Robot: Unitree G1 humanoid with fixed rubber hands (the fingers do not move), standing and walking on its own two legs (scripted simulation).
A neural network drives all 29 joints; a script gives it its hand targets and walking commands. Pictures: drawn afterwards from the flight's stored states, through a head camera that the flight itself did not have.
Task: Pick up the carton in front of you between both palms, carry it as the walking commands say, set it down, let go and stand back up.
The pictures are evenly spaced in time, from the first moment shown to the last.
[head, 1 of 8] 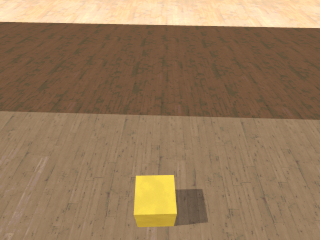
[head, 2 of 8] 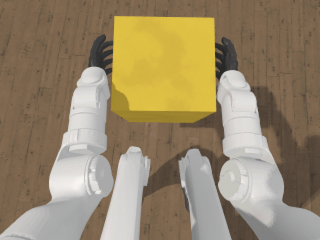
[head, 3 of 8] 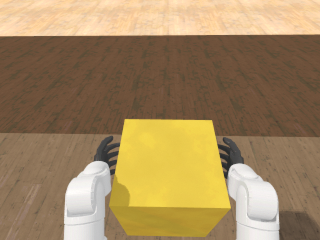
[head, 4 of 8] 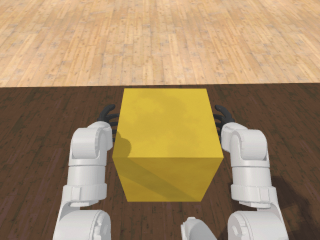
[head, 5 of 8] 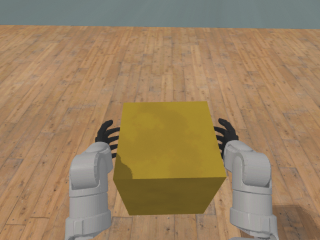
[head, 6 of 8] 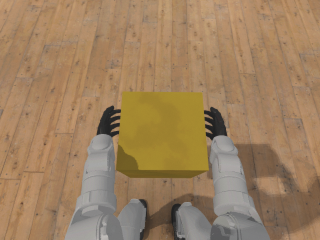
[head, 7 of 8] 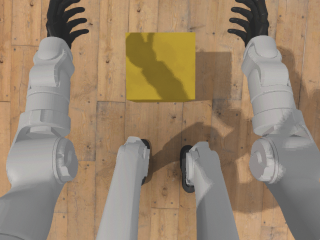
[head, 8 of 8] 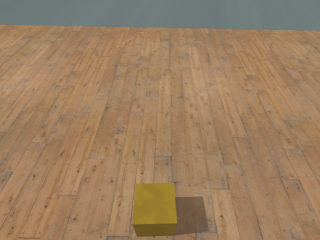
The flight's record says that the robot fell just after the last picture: no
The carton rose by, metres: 0.69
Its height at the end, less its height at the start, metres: -0.45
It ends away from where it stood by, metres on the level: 4.72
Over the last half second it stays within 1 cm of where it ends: yes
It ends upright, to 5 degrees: yes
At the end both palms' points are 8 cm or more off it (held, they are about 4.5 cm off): yes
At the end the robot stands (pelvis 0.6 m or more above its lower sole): yes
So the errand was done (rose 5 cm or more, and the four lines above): yes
